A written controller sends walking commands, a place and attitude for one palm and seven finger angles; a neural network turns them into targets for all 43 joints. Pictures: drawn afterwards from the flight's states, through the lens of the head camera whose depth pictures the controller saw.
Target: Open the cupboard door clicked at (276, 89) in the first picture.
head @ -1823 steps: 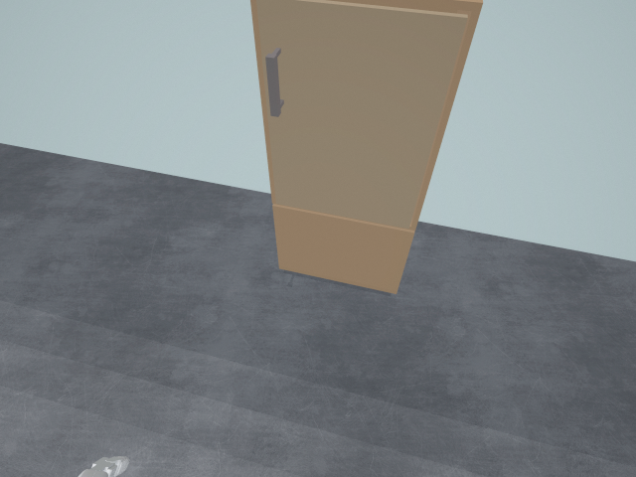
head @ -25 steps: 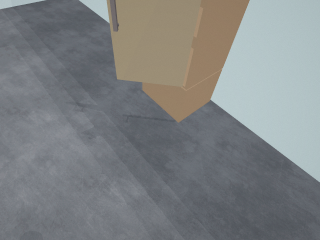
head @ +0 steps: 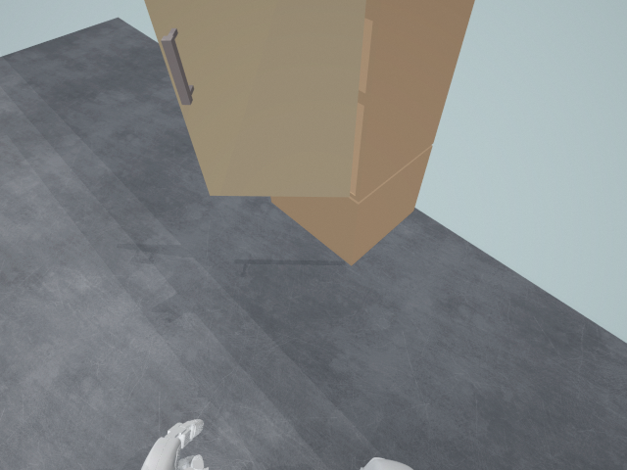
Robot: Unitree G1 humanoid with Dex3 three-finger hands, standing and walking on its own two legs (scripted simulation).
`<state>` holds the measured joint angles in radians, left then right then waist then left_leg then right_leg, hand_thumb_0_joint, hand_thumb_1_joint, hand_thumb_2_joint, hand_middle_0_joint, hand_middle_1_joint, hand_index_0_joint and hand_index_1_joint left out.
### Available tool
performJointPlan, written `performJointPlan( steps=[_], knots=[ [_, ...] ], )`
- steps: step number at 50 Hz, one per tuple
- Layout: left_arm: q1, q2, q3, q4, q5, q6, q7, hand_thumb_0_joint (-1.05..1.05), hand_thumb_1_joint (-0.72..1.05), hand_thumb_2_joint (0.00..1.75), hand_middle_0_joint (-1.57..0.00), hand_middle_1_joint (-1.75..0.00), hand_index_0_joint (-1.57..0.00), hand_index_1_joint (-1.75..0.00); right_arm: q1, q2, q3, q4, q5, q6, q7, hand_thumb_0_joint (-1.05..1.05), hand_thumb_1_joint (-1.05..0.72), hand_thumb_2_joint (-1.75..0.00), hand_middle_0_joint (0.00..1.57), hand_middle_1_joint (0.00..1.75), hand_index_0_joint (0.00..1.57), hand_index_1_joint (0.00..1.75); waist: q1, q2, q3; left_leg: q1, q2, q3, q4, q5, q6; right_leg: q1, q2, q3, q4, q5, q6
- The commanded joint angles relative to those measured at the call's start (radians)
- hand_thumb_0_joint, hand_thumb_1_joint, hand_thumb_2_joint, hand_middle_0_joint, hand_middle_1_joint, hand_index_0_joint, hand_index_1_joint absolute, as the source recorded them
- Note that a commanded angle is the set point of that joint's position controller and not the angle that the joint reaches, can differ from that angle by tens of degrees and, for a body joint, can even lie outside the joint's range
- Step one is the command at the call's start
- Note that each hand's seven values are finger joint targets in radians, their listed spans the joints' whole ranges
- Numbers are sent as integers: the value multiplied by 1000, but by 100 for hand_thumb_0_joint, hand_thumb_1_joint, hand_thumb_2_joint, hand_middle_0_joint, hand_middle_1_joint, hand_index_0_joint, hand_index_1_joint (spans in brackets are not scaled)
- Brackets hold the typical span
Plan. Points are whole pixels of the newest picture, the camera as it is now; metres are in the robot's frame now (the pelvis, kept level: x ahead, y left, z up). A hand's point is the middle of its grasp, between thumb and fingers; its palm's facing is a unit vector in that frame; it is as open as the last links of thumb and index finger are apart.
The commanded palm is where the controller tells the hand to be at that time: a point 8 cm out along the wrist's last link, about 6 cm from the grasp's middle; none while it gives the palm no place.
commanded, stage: take the last steps up to it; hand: left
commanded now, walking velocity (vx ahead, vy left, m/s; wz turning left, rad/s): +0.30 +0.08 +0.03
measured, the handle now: (180, 67) +0.86 +0.30 +0.06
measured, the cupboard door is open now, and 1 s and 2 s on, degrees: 44 44 44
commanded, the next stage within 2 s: come to a stop and stand still in 0.54 s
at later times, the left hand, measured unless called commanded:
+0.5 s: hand out of the picture +0.11 +0.23 -0.17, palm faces +0.10 -0.99 -0.13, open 7.4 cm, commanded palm none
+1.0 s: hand (182, 327) +0.36 +0.25 -0.16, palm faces -0.04 -0.97 -0.22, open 7.4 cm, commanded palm none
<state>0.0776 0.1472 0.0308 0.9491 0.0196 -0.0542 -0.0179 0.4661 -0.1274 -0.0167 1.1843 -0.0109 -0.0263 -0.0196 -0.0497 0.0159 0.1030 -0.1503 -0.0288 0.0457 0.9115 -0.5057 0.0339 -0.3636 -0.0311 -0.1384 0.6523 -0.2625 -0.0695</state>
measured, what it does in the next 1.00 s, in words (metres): walks ahead: left foot, then right foot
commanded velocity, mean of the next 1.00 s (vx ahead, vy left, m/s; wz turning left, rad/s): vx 0.06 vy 0.03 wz -0.01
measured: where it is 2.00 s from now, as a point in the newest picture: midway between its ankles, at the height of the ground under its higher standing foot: (297, 446)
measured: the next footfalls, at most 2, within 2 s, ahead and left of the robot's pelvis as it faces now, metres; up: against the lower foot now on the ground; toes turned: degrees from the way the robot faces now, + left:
left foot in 0.42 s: +0.29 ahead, +0.18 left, +0.00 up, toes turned +3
right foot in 0.84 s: +0.38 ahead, -0.02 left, +0.00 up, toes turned -5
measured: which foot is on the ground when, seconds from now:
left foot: up 0.00-0.40, down 0.42-1.00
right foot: down 0.00-0.42, up 0.44-0.82, down 0.84-1.00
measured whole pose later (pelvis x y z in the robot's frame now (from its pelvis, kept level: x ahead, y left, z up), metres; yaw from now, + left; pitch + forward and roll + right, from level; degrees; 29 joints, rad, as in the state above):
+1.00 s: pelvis +0.27 +0.07 +0.01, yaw +0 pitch +0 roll +0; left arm 0.12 0.17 0.02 1.01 0.02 0.01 0.03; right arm 0.29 -0.13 -0.03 1.10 0.00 0.04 -0.03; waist -0.05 0.00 0.08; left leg -0.26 0.00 0.09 0.68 -0.46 -0.02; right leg -0.31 -0.03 -0.07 0.58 -0.27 -0.02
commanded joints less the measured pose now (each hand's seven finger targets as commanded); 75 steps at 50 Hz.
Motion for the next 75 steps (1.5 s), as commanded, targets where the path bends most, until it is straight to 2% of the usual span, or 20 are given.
performJointPlan(
  steps=[1,4,15,17,19,21,23,28,34,39,41,44,48,53,54,56,57,58,64,75],
  knots=[
    [211,127,42,26,-11,-4,32,0,90,90,-20,-30,-20,-30,-111,-66,-37,-126,-10,-8,10,0,-90,-90,20,30,20,30,80,-79,-16,-431,133,-93,329,177,-23,171,-342,383,-466,-45,-106],
    [197,76,30,37,-4,-24,29,0,90,90,-20,-30,-20,-30,-40,-33,-36,-96,-18,16,23,0,-90,-90,20,30,20,30,30,-142,-27,-346,147,-34,171,261,-55,79,-256,197,-509,40,-62],
    [312,156,43,122,4,-30,23,0,90,90,-20,-30,-20,-30,-341,-61,-39,-228,-13,-10,55,0,-90,-90,20,30,20,30,97,-163,-18,-353,90,49,-264,289,-60,290,-272,150,-427,295,-68],
    [308,161,45,130,5,-22,27,0,90,90,-20,-30,-20,-30,-329,-83,-40,-227,-13,-16,51,0,-90,-90,20,30,20,30,75,-151,-13,-239,75,55,-349,291,-45,253,-272,149,-371,285,-52],
    [281,154,45,119,0,-13,25,0,90,90,-20,-30,-20,-30,-158,-139,-49,-174,-19,-29,36,0,-90,-90,20,30,20,30,-9,-60,-91,67,52,73,-475,327,-23,141,-193,67,-134,330,-8],
    [298,74,24,68,-9,-12,17,0,90,90,-20,-30,-20,-30,58,-312,-85,-139,-29,-27,7,0,-90,-90,20,30,20,30,-69,261,-245,354,434,-401,-574,499,165,-189,5,-18,401,-328,61],
    [222,78,21,53,-2,-3,26,0,90,90,-20,-30,-20,-30,-56,-257,-66,-171,-19,-23,-4,0,-90,-90,20,30,20,30,-29,179,-174,149,428,-375,-635,361,189,-260,-54,106,620,-260,38],
    [293,48,24,96,5,28,12,0,90,90,-20,-30,-20,-30,-165,-153,-26,-185,-12,-48,-11,0,-90,-90,20,30,20,30,65,75,-119,-23,313,-119,-700,525,128,-155,-91,118,480,-75,67],
    [220,31,11,75,0,44,23,0,90,90,-20,-30,-20,-30,-140,-127,-16,-156,-15,-44,-18,0,-90,-90,20,30,20,30,67,9,-95,-31,298,-49,-666,799,121,-59,-74,110,193,4,82],
    [194,80,10,70,-4,70,39,0,90,90,-20,-30,-20,-30,-157,-150,-19,-129,-11,-6,-34,0,-90,-90,20,30,20,30,69,77,-98,-26,291,-57,-546,913,85,103,-34,89,-26,11,76],
    [198,112,16,63,-3,69,44,0,90,90,-20,-30,-20,-30,-150,-149,-26,-119,-3,6,-35,0,-90,-90,20,30,20,30,75,45,-95,-37,250,-61,-484,815,42,164,-44,118,-157,182,62],
    [197,188,23,52,-2,61,53,0,90,90,-20,-30,-20,-30,-92,-118,-37,-118,6,31,-24,0,-90,-90,20,30,20,30,49,-85,-139,-118,114,15,-387,481,-47,239,-212,251,-108,740,-40],
    [166,197,31,38,-3,56,70,0,90,90,-20,-30,-20,-30,-115,-87,-38,-135,10,60,-19,0,-90,-90,20,30,20,30,62,-213,-192,-181,41,10,-134,-37,-66,273,-319,314,-213,894,-151],
    [106,195,48,18,1,61,70,0,90,90,-20,-30,-20,-30,-105,-63,-36,-133,8,61,-14,0,-90,-90,20,30,20,30,41,-150,-177,-128,44,-3,-314,99,-77,238,-259,267,-194,669,-102],
    [94,186,46,19,-5,63,67,0,90,90,-20,-30,-20,-30,-77,-65,-33,-122,5,56,-13,0,-90,-90,20,30,20,30,27,-152,-175,-51,51,-1,-440,220,-72,184,-232,256,-176,527,-65],
    [105,115,34,2,-17,76,54,0,90,90,-20,-30,-20,-30,-108,-142,-40,-143,-10,39,-13,0,-90,-90,20,30,20,30,54,118,-131,-63,229,-200,-583,427,11,76,-71,145,-111,92,50],
    [151,247,1,-42,-4,69,63,0,90,90,-20,-30,-20,-30,-234,-242,-47,-256,-15,49,-5,0,-90,-90,20,30,20,30,58,108,-9,-166,175,-130,-604,292,15,138,-11,97,-105,-90,61],
    [207,168,14,-61,3,78,63,0,90,90,-20,-30,-20,-30,-313,-223,-55,-310,-20,31,5,0,-90,-90,20,30,20,30,97,119,-74,-245,184,-133,-509,164,15,119,-36,117,-75,-93,54],
    [217,144,1,-103,13,71,51,0,90,90,-20,-30,-20,-30,-232,-214,-57,-375,-18,24,-2,0,-90,-90,20,30,20,30,41,93,-57,-225,192,-167,-566,145,35,53,-10,87,-49,-13,50],
    [225,238,14,-74,6,38,44,0,90,90,-20,-30,-20,-30,-268,-282,-57,-342,-8,0,2,0,-90,-90,20,30,20,30,38,-34,-96,-98,141,-102,-510,327,30,93,-62,181,-147,145,36]
  ],
)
